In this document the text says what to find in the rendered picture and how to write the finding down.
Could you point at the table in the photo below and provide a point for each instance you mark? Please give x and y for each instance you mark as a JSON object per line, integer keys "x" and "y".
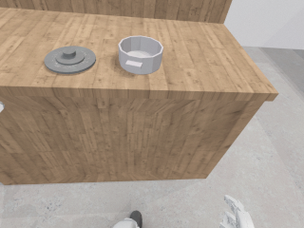
{"x": 107, "y": 124}

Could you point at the knob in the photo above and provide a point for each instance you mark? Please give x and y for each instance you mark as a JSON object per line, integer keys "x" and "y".
{"x": 69, "y": 52}

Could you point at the left robot shin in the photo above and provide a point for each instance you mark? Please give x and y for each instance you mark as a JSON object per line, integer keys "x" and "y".
{"x": 130, "y": 219}

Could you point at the pot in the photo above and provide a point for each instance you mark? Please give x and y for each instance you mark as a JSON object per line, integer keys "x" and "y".
{"x": 140, "y": 54}

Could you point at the left robot foot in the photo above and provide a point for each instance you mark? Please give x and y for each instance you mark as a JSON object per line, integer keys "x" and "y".
{"x": 137, "y": 216}

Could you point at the lid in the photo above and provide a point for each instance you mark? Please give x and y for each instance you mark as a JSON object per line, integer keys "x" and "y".
{"x": 83, "y": 60}

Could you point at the right robot hand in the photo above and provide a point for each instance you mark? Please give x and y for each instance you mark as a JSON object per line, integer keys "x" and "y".
{"x": 242, "y": 218}

